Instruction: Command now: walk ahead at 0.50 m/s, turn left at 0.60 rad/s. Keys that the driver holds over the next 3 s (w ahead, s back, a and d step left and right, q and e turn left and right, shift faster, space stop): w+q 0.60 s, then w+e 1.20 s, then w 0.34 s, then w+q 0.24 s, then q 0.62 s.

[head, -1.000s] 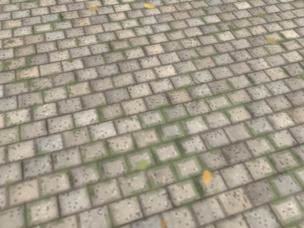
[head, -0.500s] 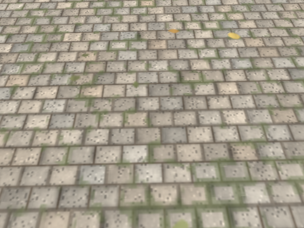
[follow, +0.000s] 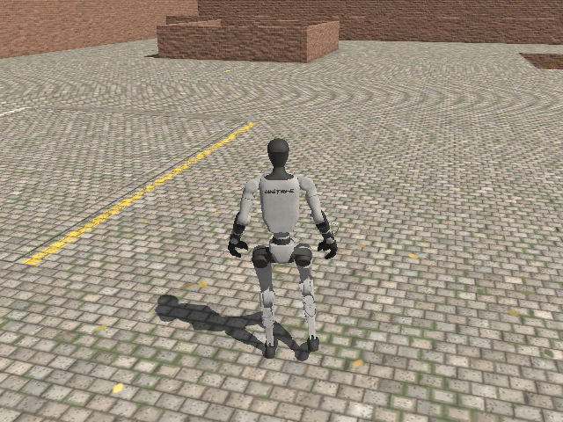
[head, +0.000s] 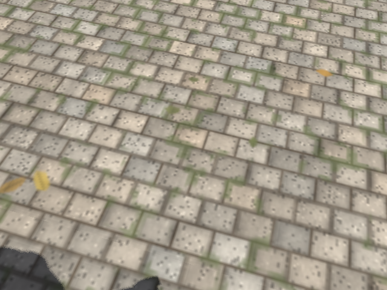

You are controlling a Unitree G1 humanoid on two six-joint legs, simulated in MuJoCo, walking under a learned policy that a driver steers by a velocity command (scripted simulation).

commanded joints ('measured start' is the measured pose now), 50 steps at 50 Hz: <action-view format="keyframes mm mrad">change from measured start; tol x32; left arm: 1 32 91 28 -54 15 7 4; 50 154 34 25 60 -38 69 1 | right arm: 1 -34 -151 -41 -71 -1 -26 -19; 50 -78 -66 -25 35 -23 -76 -12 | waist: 1 34 78 -108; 14 20 153 -83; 17 63 -327 -404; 36 87 -26 33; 42 -79 283 -479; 50 31 116 -70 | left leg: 1 95 242 -286 -220 218 200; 14 139 209 -387 12 80 73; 19 -502 103 -133 858 -302 -82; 37 -297 146 46 127 58 -53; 40 167 81 85 31 98 5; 42 773 528 -556 7 2 215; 50 149 366 -54 -302 137 106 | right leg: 1 -85 -14 6 -94 94 36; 15 396 29 56 -645 253 -71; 17 895 -327 727 -771 -115 -268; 23 414 -157 204 -912 130 -181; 40 481 -128 -101 -584 832 -131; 42 -95 93 -69 52 -237 -30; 50 -91 -63 41 38 86 -4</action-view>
